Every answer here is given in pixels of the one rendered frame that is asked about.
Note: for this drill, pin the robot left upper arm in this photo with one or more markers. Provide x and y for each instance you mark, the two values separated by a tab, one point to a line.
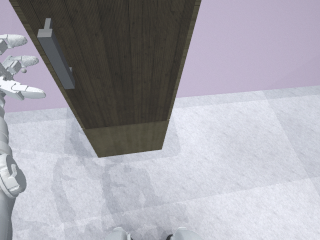
12	183

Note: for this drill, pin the right robot thigh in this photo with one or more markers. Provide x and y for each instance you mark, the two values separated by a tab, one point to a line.
186	235

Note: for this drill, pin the cupboard door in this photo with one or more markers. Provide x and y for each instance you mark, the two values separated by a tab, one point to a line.
125	54

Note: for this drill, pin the robot left forearm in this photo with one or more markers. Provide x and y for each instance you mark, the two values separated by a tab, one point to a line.
4	133

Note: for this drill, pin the robot right shin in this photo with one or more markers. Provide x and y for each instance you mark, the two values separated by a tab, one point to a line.
180	229

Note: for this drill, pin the left robot hand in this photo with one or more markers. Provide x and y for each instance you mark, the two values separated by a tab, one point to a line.
11	66

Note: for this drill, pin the handle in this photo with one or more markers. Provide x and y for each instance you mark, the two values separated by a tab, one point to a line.
55	55

